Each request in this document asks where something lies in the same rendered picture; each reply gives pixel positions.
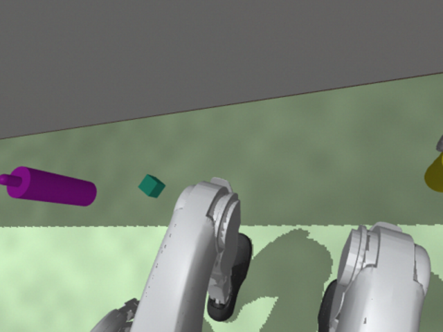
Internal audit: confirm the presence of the right robot foot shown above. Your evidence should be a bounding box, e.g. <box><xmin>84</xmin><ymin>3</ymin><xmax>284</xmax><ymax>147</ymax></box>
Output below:
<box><xmin>318</xmin><ymin>279</ymin><xmax>337</xmax><ymax>332</ymax></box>

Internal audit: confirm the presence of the left robot foot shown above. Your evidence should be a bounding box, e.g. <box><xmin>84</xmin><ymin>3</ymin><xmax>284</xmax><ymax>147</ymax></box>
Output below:
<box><xmin>207</xmin><ymin>233</ymin><xmax>252</xmax><ymax>322</ymax></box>

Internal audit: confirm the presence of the left robot hand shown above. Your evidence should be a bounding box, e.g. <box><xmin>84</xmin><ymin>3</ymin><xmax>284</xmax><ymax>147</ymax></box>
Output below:
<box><xmin>90</xmin><ymin>298</ymin><xmax>140</xmax><ymax>332</ymax></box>

